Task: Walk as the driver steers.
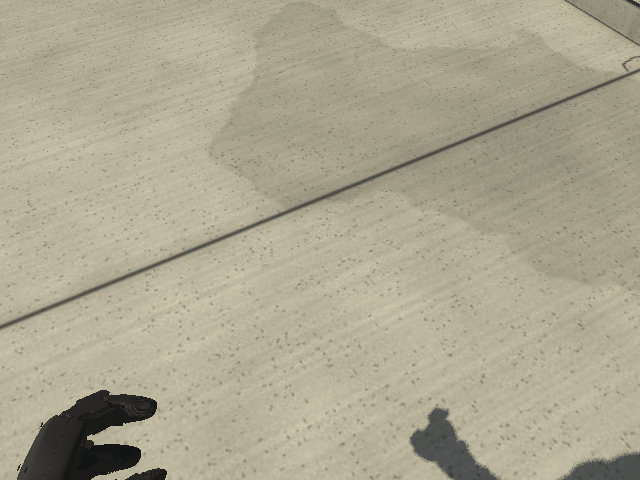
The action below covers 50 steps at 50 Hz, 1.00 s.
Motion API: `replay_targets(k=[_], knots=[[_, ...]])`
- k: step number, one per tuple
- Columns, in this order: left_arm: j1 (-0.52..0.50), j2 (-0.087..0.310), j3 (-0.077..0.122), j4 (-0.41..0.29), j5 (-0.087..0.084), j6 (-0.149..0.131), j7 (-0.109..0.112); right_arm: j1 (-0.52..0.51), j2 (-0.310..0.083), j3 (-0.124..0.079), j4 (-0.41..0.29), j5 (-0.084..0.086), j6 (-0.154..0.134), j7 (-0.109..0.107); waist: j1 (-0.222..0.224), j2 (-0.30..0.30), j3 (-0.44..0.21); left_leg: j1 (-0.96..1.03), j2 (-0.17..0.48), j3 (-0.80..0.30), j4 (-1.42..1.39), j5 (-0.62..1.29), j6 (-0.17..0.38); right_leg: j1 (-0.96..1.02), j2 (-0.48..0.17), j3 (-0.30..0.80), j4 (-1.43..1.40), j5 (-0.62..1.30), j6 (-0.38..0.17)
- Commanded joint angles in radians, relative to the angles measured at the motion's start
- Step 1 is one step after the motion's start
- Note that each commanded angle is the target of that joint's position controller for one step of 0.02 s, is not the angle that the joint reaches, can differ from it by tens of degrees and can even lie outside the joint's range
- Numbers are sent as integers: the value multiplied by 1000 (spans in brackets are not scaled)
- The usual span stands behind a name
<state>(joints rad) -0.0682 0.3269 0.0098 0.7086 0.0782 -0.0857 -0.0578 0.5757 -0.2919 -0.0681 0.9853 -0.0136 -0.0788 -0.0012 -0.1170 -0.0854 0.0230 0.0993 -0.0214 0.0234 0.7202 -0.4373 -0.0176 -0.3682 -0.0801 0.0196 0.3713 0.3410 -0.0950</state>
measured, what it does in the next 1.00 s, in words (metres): goes down, turning left: right foot 0.12 m lower, then left foot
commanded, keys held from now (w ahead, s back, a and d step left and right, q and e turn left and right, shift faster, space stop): w+q+shift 0.82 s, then w+shift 0.18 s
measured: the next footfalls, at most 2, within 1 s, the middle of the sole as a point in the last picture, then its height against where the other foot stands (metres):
right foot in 0.02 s outside the picture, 0.12 m lower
left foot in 0.38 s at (268, 477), level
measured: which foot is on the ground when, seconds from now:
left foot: up 0.00-0.36, down 0.38-0.80, up 0.82-1.00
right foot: up 0.00-0.00, down 0.02-0.36, up 0.38-0.76, down 0.78-1.00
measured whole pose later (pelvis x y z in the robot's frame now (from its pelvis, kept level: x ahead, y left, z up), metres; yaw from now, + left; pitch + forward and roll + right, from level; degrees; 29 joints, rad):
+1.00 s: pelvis +0.89 +0.22 -0.05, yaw +48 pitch +1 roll -3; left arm 0.40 0.32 0.06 0.83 0.04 -0.09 0.00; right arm 0.14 -0.37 -0.05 0.69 -0.04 -0.02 0.05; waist 0.05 0.06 0.00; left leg -0.61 -0.01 -0.06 1.21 -0.26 0.10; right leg -0.15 0.01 -0.10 0.39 -0.27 0.00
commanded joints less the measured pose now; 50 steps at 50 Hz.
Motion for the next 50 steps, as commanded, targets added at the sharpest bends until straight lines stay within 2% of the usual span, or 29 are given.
replay_targets(k=[1,2,3,4,5,6,7,9,13,15,16,18,19,20,21,22,23,26,31,35,37,39,40,41,42,43,44,47,50], knots=[[525,192,75,160,6,-2,23,-237,-128,-29,-111,24,15,-7,310,-67,-86,-627,-31,-91,741,-109,147,684,-128,68,70,53,10],[543,190,63,152,3,-16,25,-88,-35,-2,-139,52,-10,-14,197,-214,-171,-815,28,-191,779,-158,182,870,-243,106,334,537,61],[567,166,78,151,-17,-13,36,-64,-58,-2,-100,58,-13,-30,230,-186,-266,-971,53,-151,759,-56,169,973,-313,210,296,368,4],[533,173,87,157,-29,-15,49,-139,-64,3,-116,21,-5,-29,223,-153,-213,-992,81,-107,691,55,139,785,-320,307,119,-106,-75],[446,98,68,155,-24,-22,53,-212,-93,-8,-101,-14,11,-10,180,-14,-99,-908,115,-106,629,126,107,559,-253,295,-18,-355,-70],[436,113,68,156,-16,-33,58,-224,-70,-6,-122,-35,25,5,144,-69,-51,-892,124,-95,667,135,84,445,-312,332,3,-222,-106],[451,59,55,173,-25,-41,60,-251,-56,0,-120,-39,39,20,120,6,2,-901,156,-101,649,150,74,381,-299,265,5,-74,-91],[421,16,44,188,-51,-54,61,-378,-11,16,-187,-27,56,50,88,19,77,-894,193,-92,548,212,67,244,-262,164,-102,-198,-49],[357,12,39,196,-59,-54,66,-538,8,47,-270,-10,54,72,55,23,161,-750,144,48,207,352,140,186,-136,-162,-204,84,34],[380,66,45,183,-59,-53,84,-471,-21,42,-234,5,53,73,29,52,55,-514,-7,179,128,411,176,241,-95,-258,-78,585,60],[389,127,58,179,-60,-48,91,-377,-43,35,-221,-6,52,73,-29,10,3,-405,-38,181,100,369,199,255,-131,-256,88,742,69],[278,156,70,142,-61,-18,97,38,-140,-17,-99,-10,60,53,-244,23,-205,60,-55,86,50,392,276,114,-141,-218,652,577,73],[257,93,64,141,-57,-10,73,35,-187,-41,-78,15,69,35,-204,214,-162,158,-7,-23,-41,350,318,-91,67,-230,1105,-495,84],[329,-1,32,61,-33,-23,72,-75,-272,-53,-119,12,85,30,-45,355,-173,201,118,-365,-35,511,386,-331,129,-128,1399,-850,96],[359,27,24,-30,-48,-42,66,-114,-304,-61,-160,-6,90,23,-6,360,-311,341,262,-766,-324,151,516,-516,129,42,1373,-842,87],[311,67,24,-17,-37,-53,67,-145,-225,-51,-169,-13,87,12,6,160,-136,203,282,-848,-481,-36,471,-577,79,69,1263,-774,81],[295,78,27,-5,-35,-49,64,-196,-176,-41,-165,-14,79,5,67,44,-6,14,253,-771,-491,-11,423,-523,36,69,1154,-705,88],[296,40,11,-10,1,12,59,-259,-151,-24,-172,8,32,-4,175,10,76,-342,119,-523,-490,286,382,-319,-33,62,934,-718,143],[41,-17,-16,-128,-33,24,38,-218,-180,-39,-183,18,-4,10,100,73,84,-464,-17,-357,-525,586,309,-139,5,-38,424,-373,164],[-26,8,-12,-177,-57,16,42,-171,-199,-56,-186,24,0,15,46,124,22,-277,26,-405,-471,772,247,-48,61,-22,197,-259,124],[99,79,16,-147,-59,11,57,-206,-238,-66,-203,16,1,6,112,128,-76,-204,30,-424,-305,980,198,132,109,-1,149,-359,109],[481,172,63,-56,-64,5,91,-310,-258,-67,-230,-1,-8,14,334,117,-263,-327,-12,-390,134,955,159,535,57,20,184,-523,90],[663,225,81,-21,-31,2,110,-312,-91,-23,-263,-9,-17,13,356,-77,-367,-519,-82,-313,485,269,163,754,-182,262,164,-872,77],[520,288,93,-48,0,4,97,-169,-26,7,-332,50,-10,14,183,-389,-438,-777,-145,-199,682,-81,140,811,-405,879,-108,-1115,-8],[381,179,86,-77,-12,9,86,-209,-106,8,-289,12,9,3,178,-186,-285,-858,-44,-174,721,53,150,656,-348,857,-146,-1279,-46],[332,95,66,-76,-22,13,79,-269,-133,2,-285,-9,19,15,175,-51,-174,-849,-1,-143,671,138,142,525,-295,662,-128,-1160,-48],[343,61,59,-46,-18,11,73,-306,-123,5,-287,-20,25,29,170,46,-99,-821,26,-133,632,165,133,415,-248,521,-131,-968,-44],[433,19,42,56,-35,-20,61,-368,-51,30,-333,-33,46,62,134,14,-15,-815,66,-158,556,159,120,284,-172,303,-176,-726,-28],[453,40,43,91,-51,-44,46,-467,-51,46,-387,-33,52,69,114,25,46,-887,60,-163,437,235,102,247,-162,166,-257,-572,-42]])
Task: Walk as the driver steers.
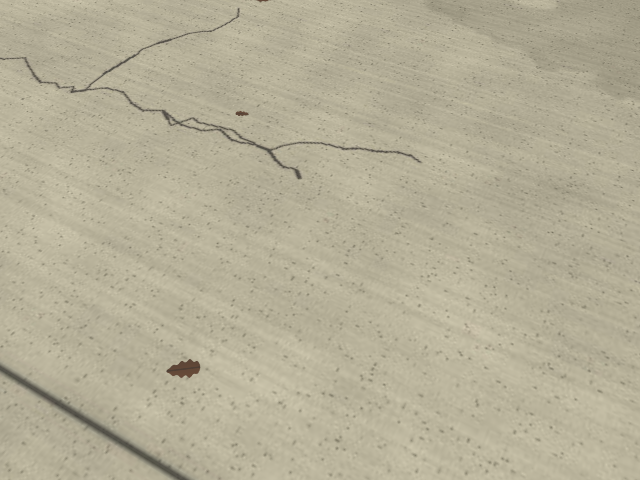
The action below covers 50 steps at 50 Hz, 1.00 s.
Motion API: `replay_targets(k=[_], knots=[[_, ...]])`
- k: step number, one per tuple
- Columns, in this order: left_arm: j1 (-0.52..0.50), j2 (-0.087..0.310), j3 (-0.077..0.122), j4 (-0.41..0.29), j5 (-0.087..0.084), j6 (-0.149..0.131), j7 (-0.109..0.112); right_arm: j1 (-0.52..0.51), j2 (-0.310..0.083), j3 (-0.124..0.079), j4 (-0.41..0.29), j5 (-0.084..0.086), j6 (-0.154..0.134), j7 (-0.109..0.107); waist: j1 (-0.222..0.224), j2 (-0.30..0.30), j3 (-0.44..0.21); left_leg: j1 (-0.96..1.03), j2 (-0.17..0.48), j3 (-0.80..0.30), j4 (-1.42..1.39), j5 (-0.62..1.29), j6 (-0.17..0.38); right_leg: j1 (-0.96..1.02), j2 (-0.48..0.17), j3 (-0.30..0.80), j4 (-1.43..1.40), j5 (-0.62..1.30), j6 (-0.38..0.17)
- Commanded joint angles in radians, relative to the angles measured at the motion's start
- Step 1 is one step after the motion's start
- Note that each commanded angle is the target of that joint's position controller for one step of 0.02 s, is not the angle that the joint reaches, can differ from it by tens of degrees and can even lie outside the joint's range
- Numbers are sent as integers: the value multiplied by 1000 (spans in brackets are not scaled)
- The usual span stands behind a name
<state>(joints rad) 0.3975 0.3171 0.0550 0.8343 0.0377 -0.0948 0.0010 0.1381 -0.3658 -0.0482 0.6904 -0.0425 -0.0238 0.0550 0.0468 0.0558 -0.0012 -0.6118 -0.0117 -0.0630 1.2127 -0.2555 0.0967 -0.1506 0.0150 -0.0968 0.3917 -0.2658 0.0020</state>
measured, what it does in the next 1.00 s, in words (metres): walks ahead, turning right: left foot, then right foot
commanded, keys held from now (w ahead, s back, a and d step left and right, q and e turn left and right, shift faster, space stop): w+shift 0.22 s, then w+e+shift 0.02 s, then e+shift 0.58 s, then w+e+shift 0.18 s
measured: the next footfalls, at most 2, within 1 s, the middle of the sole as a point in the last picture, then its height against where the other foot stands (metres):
left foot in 0.24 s outside the picture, level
right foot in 0.64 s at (377, 383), level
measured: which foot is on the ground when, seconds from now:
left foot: up 0.00-0.22, down 0.24-0.64, up 0.66-1.00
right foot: down 0.00-0.22, up 0.24-0.62, down 0.64-1.00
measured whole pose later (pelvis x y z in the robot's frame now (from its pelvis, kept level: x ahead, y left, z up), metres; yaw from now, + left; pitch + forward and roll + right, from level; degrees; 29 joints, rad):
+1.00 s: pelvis +0.67 +0.04 +0.00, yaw -30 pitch +3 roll +2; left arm 0.21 0.33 0.09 0.56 -0.03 0.04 0.03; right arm 0.05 -0.27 -0.04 0.66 0.02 -0.04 -0.01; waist 0.04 -0.01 0.02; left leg -0.46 -0.04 -0.18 0.65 -0.29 -0.08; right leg -0.36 0.19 0.27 0.51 -0.16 -0.09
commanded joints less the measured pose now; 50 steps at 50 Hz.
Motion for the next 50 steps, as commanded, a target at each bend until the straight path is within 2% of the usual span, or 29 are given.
replay_targets(k=[1,5,7,9,10,11,12,13,14,15,16,18,19,20,24,26,28,30,31,32,33,34,35,36,37,41,43,45,50], knots=[[-12,61,-2,-29,-10,-38,-15,-77,14,30,-113,-3,-6,15,-51,-113,91,-182,47,-62,-129,99,-18,18,-244,221,-301,103,-140],[42,98,0,6,-21,-43,-18,-233,28,56,-161,6,-23,42,-27,-83,143,38,25,106,-476,283,3,-51,-213,40,-428,366,-123],[87,132,1,36,-22,-38,-16,-254,26,59,-159,6,-28,36,-27,-100,133,95,-1,155,-557,270,33,64,-224,-3,-385,671,-123],[120,178,6,59,-20,-23,0,-188,-9,47,-133,-10,-30,15,-75,-168,40,204,-72,200,-579,154,63,205,-246,-36,-187,1169,-111],[112,204,10,65,-16,-9,9,-54,-39,33,-94,-14,-30,1,-149,-202,-45,348,-98,189,-584,80,83,214,-260,-44,10,1296,-106],[82,214,11,60,-20,6,16,160,-68,13,-23,-11,-30,-15,-254,-197,-146,578,-99,163,-657,88,108,150,-247,-53,273,1267,-95],[88,160,-2,37,-22,8,12,319,-137,-15,24,-29,-28,-36,-297,-148,-249,867,58,-12,-640,-60,129,-82,-204,-21,609,889,-93],[186,-21,-34,-6,-34,5,-8,292,-207,-31,20,-47,-34,-52,-145,127,-346,1114,396,-486,-687,-73,171,-455,-31,39,1001,-252,-67],[119,90,-10,-28,-54,5,9,308,-186,-37,2,-15,-34,-57,-202,19,-423,1085,462,-693,-805,158,200,-547,10,191,1139,-214,-84],[25,93,-6,-45,-57,5,17,230,-123,-25,29,-1,-46,-58,-148,-56,-213,898,401,-445,-808,467,178,-564,-52,187,1068,-85,-78],[29,52,-17,-31,-52,8,14,179,-61,-11,44,5,-60,-51,-99,-60,-79,722,360,-293,-821,700,165,-526,-76,163,986,-70,-68],[81,24,-13,11,-33,46,2,128,18,10,53,16,-73,-49,-25,-38,-14,530,289,-90,-883,823,96,-404,-100,154,873,-67,-40],[44,42,12,1,-110,40,11,37,49,4,23,43,-94,-36,-20,32,-39,541,252,-35,-907,788,81,-417,-134,200,867,-44,-25],[23,44,14,-13,-114,46,13,2,45,2,22,47,-102,-36,-2,41,-37,525,249,-3,-932,775,76,-428,-135,189,829,-23,-14],[-117,-25,0,-94,-67,37,-8,-81,4,-9,22,39,-89,-88,10,19,65,328,135,240,-987,747,12,-358,-84,47,459,237,15],[-145,-32,2,-103,-54,26,-38,-6,-28,-16,34,44,-76,-120,-32,6,5,386,114,284,-898,786,-22,-276,-15,-26,291,447,16],[-102,8,20,-115,-50,36,-64,9,-66,-25,30,59,-59,-137,-8,36,-59,464,143,283,-783,923,-51,-198,37,-58,246,443,-5],[18,91,55,-115,-51,58,-70,-47,-93,-38,-2,73,-39,-140,73,70,-117,472,180,264,-592,1040,-76,-62,68,-46,250,333,-65],[156,151,82,-90,-49,67,-61,-95,-85,-38,-21,75,-33,-131,156,28,-159,419,170,248,-381,931,-89,85,62,1,201,351,-111],[183,167,87,-76,-56,71,-38,-104,-17,-21,-20,68,-33,-104,171,-152,-99,309,53,248,-76,263,-118,160,18,76,75,520,-150],[65,200,77,-125,-27,63,-22,4,103,5,-43,17,-37,-71,10,-429,-53,4,-129,175,302,-469,-169,255,-123,405,189,1134,-279],[-30,257,76,-219,27,37,-27,191,34,8,-57,37,-49,-54,-51,-355,-373,-88,-154,-92,471,-423,-184,398,-354,875,35,896,-495],[-137,234,85,-288,0,43,-33,111,-81,-11,-65,52,-50,-50,-23,-171,-355,-85,-97,-134,406,-319,-147,327,-333,873,-49,521,-470],[-191,178,71,-299,-38,50,-28,13,-92,-20,-88,46,-41,-58,-45,-35,-198,-120,-67,-118,305,-247,-136,172,-271,792,-81,316,-411],[-208,144,58,-304,-62,56,-20,-21,-73,-20,-89,29,-27,-71,-63,53,-153,-88,-34,-112,223,-212,-136,63,-228,738,-100,233,-363],[-214,149,71,-314,-52,90,18,-57,9,-11,-91,27,-6,-78,-77,-26,-96,59,-41,-72,-158,-161,-174,-129,-73,531,-56,490,-274],[-208,162,77,-322,-64,114,41,-64,31,-6,-84,39,-4,-76,-69,-57,-181,111,-47,-72,-294,-77,-191,-119,-46,538,-62,197,-253],[-226,168,77,-345,-69,125,49,-94,25,-8,-89,56,-3,-68,-45,-144,-163,152,-49,-65,-401,-21,-189,-170,-35,590,-118,-222,-234],[-221,133,67,-355,-68,122,27,-100,-7,-37,-97,74,-53,-58,-37,-234,-90,330,-57,-62,-649,-20,-165,-236,-35,668,-63,-384,-198]])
